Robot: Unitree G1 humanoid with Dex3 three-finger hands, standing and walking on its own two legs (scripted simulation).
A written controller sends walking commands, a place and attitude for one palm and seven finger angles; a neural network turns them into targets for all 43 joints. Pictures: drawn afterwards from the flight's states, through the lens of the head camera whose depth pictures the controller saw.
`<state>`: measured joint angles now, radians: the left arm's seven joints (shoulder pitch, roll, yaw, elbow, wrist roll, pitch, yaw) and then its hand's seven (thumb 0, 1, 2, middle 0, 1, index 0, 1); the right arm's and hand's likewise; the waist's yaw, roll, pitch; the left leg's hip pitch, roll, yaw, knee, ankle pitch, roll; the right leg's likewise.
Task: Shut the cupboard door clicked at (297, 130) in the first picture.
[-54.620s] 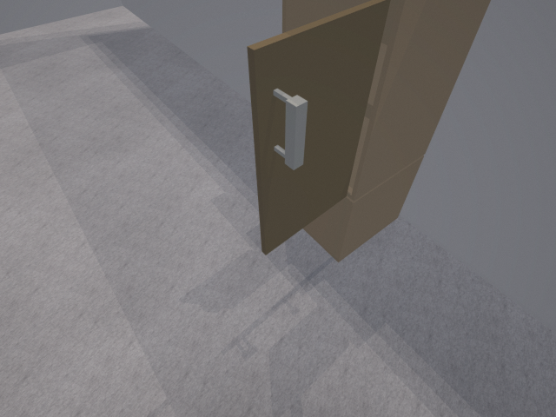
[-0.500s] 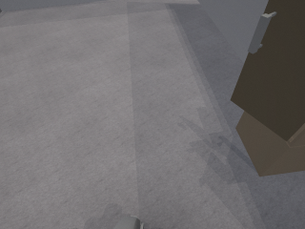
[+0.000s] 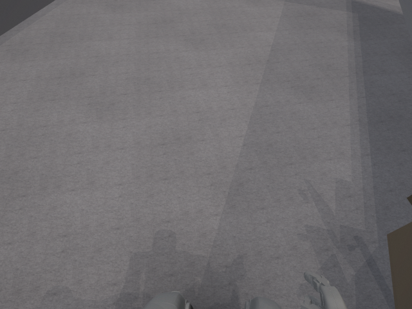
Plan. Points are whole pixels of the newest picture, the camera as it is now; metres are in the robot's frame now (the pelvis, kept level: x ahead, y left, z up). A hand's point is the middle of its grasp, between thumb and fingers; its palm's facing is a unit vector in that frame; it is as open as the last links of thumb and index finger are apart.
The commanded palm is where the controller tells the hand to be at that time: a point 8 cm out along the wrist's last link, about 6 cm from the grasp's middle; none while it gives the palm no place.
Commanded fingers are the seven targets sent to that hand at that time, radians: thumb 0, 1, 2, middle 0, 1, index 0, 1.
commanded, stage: walk to a spot facing it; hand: left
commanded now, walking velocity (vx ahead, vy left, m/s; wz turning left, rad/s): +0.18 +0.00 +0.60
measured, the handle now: out of the picture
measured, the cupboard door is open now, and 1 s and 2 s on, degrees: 27 27 27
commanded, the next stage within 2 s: turn to face it in 0.46 s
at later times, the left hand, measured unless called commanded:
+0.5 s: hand (137, 295) +0.15 +0.16 -0.14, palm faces +0.29 -0.93 -0.23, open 7.4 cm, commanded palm none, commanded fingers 0.00 0.90 0.90 -0.20 -0.30 -0.20 -0.30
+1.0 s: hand out of the picture +0.08 +0.17 -0.16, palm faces +0.32 -0.93 -0.19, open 7.4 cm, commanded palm none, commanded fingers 0.00 0.90 0.90 -0.20 -0.30 -0.20 -0.30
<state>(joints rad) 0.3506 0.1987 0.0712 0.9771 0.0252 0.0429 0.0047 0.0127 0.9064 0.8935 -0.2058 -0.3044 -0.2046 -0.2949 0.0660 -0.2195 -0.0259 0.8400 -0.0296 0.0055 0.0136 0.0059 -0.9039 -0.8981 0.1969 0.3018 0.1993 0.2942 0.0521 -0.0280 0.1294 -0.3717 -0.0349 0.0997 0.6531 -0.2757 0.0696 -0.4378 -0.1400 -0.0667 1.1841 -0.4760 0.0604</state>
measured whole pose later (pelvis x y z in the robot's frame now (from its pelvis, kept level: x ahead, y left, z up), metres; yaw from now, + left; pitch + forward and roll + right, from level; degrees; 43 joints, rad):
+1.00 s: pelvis +0.14 +0.00 +0.01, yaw +12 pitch +1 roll +0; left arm 0.32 0.15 0.06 1.01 0.03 0.05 0.00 0.01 0.91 0.89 -0.20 -0.30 -0.20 -0.29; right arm 0.09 -0.17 -0.03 0.93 0.00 0.05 -0.01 0.01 -0.90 -0.90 0.20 0.30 0.20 0.29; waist 0.06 0.00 0.06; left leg -0.27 0.01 0.08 0.63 -0.40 0.00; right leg -0.33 0.00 0.06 0.58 -0.27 0.02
